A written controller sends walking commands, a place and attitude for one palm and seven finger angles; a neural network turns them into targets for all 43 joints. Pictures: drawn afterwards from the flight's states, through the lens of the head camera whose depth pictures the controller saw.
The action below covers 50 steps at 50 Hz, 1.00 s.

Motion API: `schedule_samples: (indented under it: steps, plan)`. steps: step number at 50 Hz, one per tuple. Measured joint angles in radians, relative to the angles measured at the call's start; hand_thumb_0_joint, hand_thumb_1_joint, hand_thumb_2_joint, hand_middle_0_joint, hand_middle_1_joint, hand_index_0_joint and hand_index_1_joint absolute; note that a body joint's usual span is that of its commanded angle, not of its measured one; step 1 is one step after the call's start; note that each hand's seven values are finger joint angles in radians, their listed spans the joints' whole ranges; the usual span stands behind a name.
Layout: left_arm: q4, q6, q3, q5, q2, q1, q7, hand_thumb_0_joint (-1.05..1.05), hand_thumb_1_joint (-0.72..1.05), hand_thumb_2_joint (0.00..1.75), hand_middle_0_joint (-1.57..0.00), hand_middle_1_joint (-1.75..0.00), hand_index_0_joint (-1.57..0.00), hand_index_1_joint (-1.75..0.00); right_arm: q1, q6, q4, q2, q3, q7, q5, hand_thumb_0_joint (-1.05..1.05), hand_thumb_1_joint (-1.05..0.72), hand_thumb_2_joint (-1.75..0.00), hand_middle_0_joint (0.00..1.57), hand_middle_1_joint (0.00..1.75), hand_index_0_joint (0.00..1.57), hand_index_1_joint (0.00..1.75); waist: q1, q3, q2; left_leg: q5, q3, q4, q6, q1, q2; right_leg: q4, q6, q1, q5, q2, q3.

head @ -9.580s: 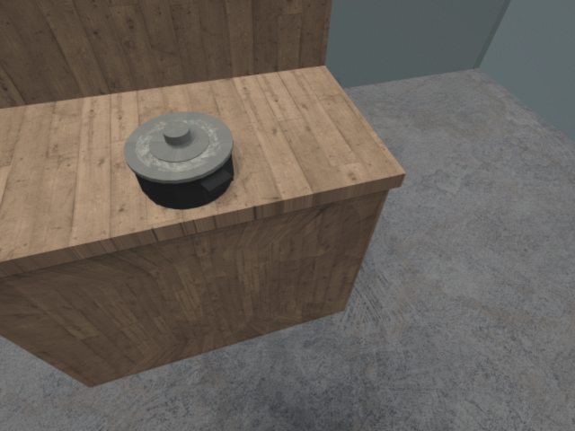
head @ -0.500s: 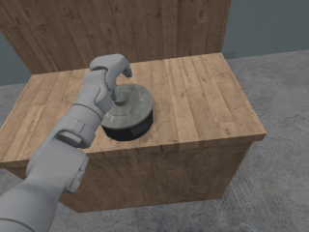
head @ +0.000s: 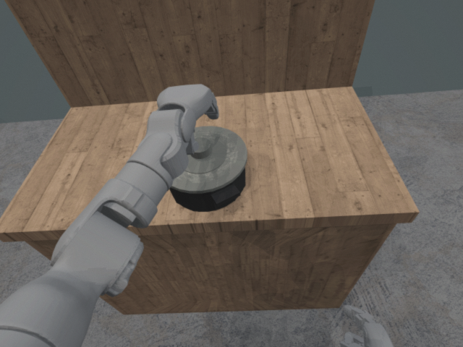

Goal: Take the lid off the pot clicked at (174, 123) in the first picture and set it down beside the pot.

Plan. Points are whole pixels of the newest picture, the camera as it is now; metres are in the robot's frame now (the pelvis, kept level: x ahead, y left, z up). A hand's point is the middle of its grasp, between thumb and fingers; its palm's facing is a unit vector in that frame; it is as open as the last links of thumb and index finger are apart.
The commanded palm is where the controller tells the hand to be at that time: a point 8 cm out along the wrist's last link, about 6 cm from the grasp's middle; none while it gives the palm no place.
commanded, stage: move the open hand above the knob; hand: left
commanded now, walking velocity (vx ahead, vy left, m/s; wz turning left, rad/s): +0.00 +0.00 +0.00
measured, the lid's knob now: (200, 148) +0.48 +0.07 +0.09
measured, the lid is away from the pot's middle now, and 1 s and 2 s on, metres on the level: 0.00 0.00 0.00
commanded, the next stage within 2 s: lower the open fingers around the knob in 0.32 s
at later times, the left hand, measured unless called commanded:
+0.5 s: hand (190, 135) +0.44 +0.07 +0.16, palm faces -0.22 -0.05 -0.97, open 10.1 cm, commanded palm +0.42 +0.08 +0.21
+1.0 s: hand (194, 148) +0.44 +0.07 +0.12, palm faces -0.31 -0.05 -0.95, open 10.1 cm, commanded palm +0.44 +0.08 +0.17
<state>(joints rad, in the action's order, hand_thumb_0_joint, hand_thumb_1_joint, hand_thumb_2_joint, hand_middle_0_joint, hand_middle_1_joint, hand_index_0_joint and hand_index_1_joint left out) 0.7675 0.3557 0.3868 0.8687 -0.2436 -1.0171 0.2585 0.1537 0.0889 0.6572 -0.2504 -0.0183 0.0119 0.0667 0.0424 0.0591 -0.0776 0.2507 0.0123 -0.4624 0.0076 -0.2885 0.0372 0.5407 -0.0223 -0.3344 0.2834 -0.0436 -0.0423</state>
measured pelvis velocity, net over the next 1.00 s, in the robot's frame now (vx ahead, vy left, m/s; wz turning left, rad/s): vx -0.01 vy -0.01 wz -0.02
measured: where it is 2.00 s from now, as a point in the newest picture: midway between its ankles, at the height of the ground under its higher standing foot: outside the picture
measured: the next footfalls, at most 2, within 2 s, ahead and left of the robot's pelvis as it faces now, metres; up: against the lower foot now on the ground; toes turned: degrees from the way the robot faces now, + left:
none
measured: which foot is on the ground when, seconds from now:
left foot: down 0.00-1.00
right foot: down 0.00-1.00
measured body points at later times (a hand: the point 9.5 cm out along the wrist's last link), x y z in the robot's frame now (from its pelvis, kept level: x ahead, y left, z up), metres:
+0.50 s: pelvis -0.01 -0.01 +0.00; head -0.01 -0.06 +0.45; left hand +0.44 +0.07 +0.21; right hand +0.14 -0.25 -0.13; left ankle -0.01 +0.12 -0.74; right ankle -0.01 -0.13 -0.74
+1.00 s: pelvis -0.01 -0.01 +0.00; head +0.01 -0.05 +0.45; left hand +0.45 +0.07 +0.17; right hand +0.09 -0.26 -0.14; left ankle -0.01 +0.12 -0.74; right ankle -0.01 -0.13 -0.74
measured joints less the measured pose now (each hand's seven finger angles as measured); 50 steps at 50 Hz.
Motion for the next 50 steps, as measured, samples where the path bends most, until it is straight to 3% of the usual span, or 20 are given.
schedule_samples:
  steps: [13, 23, 33, 50]
  plan:
    - [-0.039, 0.028, -0.001, 0.001, 0.003, 0.031, 0.010, 0.00, -0.32, 1.50, -0.85, -0.09, -0.85, -0.08, 0.010, 0.028, -0.002, -0.003, -0.002, 0.007, 0.002, 0.01, -0.91, -0.90, 0.20, 0.30, 0.20, 0.30, -0.003, 0.004, -0.009, -0.003, 0.000, 0.002, -0.006, 0.013, -0.006, 0.005, 0.006, 0.009, -0.001, 0.006, 0.000]
    - [-0.010, 0.017, -0.012, -0.002, -0.020, 0.025, 0.009, 0.00, -0.32, 1.50, -0.85, -0.09, -0.85, -0.08, 0.008, 0.015, -0.001, -0.011, -0.001, -0.012, 0.005, 0.01, -0.91, -0.90, 0.20, 0.30, 0.20, 0.30, 0.001, -0.005, -0.004, -0.013, 0.000, 0.006, -0.013, 0.017, -0.012, 0.009, 0.012, 0.008, -0.008, 0.012, 0.000]
    - [0.038, 0.001, -0.016, -0.016, -0.022, 0.021, 0.047, 0.00, -0.32, 1.50, -0.85, -0.09, -0.85, -0.08, 0.018, 0.000, -0.001, -0.019, 0.000, -0.031, 0.004, 0.01, -0.91, -0.90, 0.20, 0.30, 0.20, 0.30, 0.013, -0.016, 0.000, -0.019, 0.000, 0.007, -0.012, 0.015, -0.014, 0.011, 0.014, 0.005, -0.013, 0.014, 0.001]
    - [0.130, -0.040, -0.049, -0.008, -0.012, 0.030, -0.025, 0.00, -0.32, 1.50, -0.85, -0.09, -0.85, -0.08, 0.067, -0.011, 0.032, -0.015, 0.006, -0.034, 0.000, 0.01, -0.91, -0.90, 0.20, 0.30, 0.20, 0.30, 0.031, -0.013, 0.002, -0.015, -0.015, 0.010, -0.008, -0.007, -0.018, -0.005, 0.009, -0.018, -0.021, 0.019, -0.013]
